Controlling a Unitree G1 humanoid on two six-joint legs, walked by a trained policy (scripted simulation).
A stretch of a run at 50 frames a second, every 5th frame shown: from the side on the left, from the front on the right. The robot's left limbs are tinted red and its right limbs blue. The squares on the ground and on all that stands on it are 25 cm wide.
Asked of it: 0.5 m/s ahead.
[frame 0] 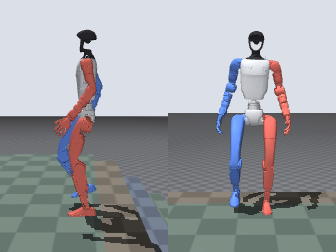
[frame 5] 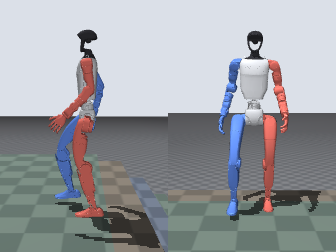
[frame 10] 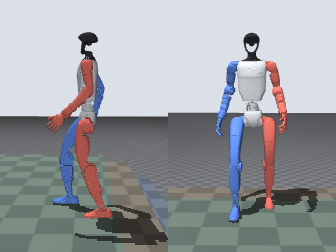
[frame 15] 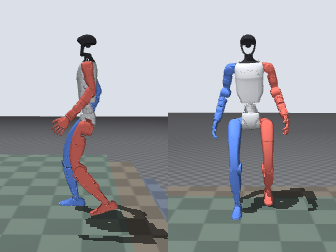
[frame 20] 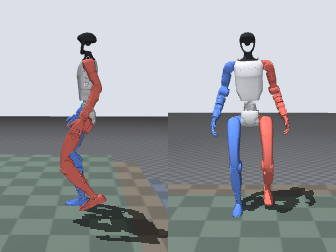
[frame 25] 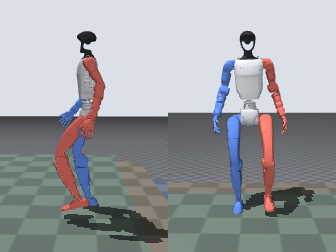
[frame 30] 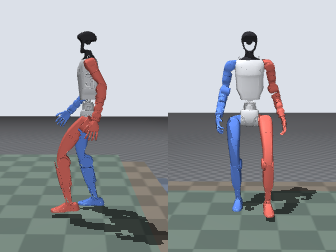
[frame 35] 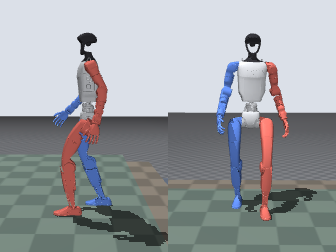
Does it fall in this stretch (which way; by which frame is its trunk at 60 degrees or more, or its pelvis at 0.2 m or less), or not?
no
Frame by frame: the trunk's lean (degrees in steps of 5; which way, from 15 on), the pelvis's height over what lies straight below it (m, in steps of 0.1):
0: 0, 0.8
5: 0, 0.8
10: 0, 0.8
15: 0, 0.8
20: 0, 0.8
25: 0, 0.8
30: 0, 0.8
35: 0, 0.8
